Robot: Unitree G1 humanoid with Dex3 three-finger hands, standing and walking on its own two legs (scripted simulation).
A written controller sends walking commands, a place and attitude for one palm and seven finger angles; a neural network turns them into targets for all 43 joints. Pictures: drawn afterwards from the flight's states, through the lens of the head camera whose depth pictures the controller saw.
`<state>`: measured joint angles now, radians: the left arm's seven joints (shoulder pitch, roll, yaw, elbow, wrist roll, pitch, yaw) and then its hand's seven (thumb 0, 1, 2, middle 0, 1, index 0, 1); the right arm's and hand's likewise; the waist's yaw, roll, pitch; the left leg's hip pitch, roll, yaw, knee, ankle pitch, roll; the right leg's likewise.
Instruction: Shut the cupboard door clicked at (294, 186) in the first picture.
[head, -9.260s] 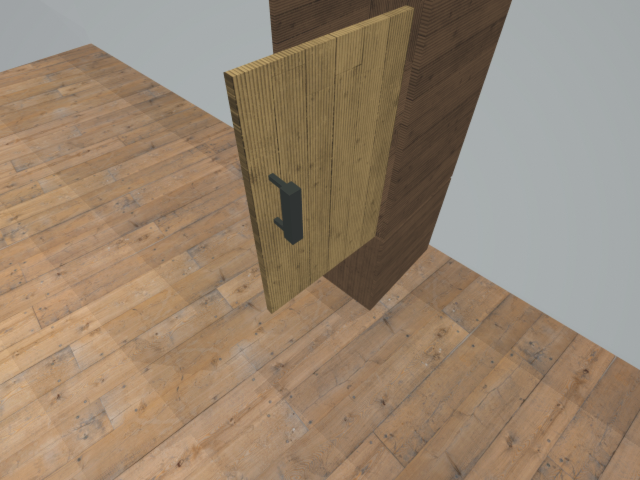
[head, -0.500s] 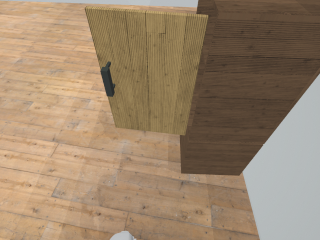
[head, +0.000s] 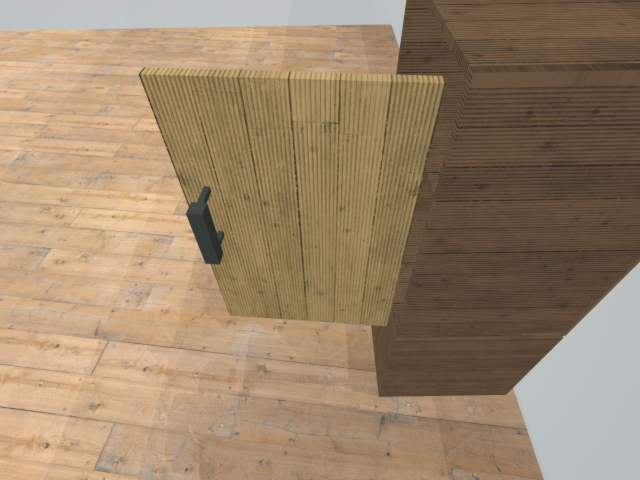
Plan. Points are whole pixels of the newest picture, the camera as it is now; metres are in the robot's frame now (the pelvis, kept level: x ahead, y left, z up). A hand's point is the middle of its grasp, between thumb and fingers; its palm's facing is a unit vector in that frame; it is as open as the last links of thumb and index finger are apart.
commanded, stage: come to a stop and stand still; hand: left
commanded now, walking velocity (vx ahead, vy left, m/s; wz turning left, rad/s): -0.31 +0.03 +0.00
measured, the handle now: (209, 225) +0.49 +0.21 +0.01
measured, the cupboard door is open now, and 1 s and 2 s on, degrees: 85 85 85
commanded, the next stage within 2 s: look again from close up in 0.86 s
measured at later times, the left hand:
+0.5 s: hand out of the picture +0.03 +0.22 -0.17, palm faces +0.07 -0.97 -0.21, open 7.4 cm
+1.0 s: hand out of the picture -0.03 +0.17 -0.17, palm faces +0.03 -0.99 -0.17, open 7.4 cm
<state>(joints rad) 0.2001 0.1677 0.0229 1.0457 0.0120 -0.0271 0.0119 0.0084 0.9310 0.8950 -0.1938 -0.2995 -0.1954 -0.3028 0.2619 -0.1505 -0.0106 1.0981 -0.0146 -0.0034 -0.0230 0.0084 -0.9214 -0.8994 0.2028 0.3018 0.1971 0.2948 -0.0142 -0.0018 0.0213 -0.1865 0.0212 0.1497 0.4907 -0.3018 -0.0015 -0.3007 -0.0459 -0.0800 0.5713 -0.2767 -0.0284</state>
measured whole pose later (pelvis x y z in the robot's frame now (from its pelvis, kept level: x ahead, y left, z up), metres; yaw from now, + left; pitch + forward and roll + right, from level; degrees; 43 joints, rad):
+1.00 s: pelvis -0.02 +0.01 +0.01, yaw +1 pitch -1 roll +0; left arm 0.29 0.14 -0.01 1.12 0.01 -0.02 0.04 0.01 0.91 0.89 -0.20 -0.30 -0.20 -0.30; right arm 0.30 -0.15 -0.01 1.14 -0.01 0.01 -0.02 0.01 -0.91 -0.90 0.20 0.30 0.20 0.29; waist -0.01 -0.01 0.03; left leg -0.23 0.04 0.09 0.45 -0.20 0.00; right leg -0.11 0.00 -0.01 0.41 -0.29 0.00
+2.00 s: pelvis -0.07 -0.02 -0.10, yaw +4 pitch +12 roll +0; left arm 0.40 0.24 0.18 0.16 -0.32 -0.46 -0.45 0.01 0.90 0.89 -0.41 -0.53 -0.41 -0.54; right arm 0.15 -0.28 -0.06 0.51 0.04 -0.26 -0.03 0.02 -0.91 -0.90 0.20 0.30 0.20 0.29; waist 0.02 -0.02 -0.16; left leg -0.96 0.05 0.00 1.19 -0.44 -0.02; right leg -0.83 0.00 -0.07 1.23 -0.62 -0.04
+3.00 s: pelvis -0.06 +0.02 -0.07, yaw +4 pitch +10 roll -4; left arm 0.38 0.29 0.15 -0.09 -0.30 -0.28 -0.33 0.02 0.90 0.90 -1.27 -1.47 -1.27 -1.47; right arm 0.26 -0.23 0.05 0.48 0.03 -0.21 -0.04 0.02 -0.90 -0.90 0.21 0.30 0.20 0.30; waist 0.00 0.05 -0.12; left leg -0.83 0.04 -0.02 1.07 -0.41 0.03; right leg -0.65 0.00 -0.09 1.01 -0.52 0.01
